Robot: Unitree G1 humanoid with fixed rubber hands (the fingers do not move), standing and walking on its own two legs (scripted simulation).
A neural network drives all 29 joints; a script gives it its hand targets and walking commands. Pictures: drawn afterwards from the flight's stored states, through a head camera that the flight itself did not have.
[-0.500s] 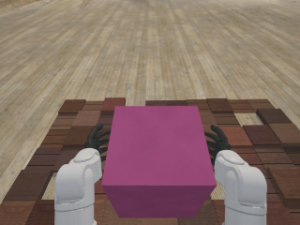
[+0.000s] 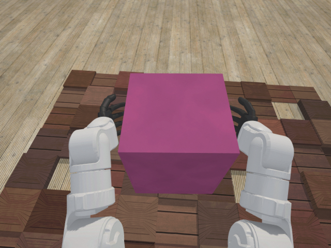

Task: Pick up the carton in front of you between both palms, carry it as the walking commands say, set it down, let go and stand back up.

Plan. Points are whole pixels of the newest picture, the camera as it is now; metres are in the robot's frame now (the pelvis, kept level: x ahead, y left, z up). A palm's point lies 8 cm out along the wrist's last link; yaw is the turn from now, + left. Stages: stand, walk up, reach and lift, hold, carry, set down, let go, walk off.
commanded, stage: carry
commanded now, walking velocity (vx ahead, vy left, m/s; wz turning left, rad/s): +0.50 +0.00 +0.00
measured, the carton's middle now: (174, 139) +0.39 +0.00 +0.05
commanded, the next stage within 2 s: none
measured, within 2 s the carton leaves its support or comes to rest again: neither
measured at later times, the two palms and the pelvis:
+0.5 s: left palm (98, 96) +0.48 +0.21 +0.09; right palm (212, 99) +0.48 -0.09 +0.10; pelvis +0.22 +0.05 -0.02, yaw +2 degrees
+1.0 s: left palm (118, 48) +0.74 +0.21 +0.08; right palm (203, 53) +0.74 -0.09 +0.08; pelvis +0.49 +0.05 -0.01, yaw +2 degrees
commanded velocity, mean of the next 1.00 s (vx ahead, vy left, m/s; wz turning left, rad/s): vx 0.50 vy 0.00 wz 0.00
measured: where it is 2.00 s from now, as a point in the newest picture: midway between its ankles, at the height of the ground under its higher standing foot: (158, 115)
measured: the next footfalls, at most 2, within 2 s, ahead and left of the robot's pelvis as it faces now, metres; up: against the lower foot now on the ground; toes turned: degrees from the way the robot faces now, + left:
left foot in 0.24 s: +0.06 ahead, +0.10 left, -0.01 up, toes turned +7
right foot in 0.56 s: +0.48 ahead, +0.00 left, +0.00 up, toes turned -7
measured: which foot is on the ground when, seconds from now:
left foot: down 0.00-0.14, up 0.16-0.22, down 0.24-0.62, up 0.64-1.00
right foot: down 0.00-0.24, up 0.26-0.54, down 0.56-1.00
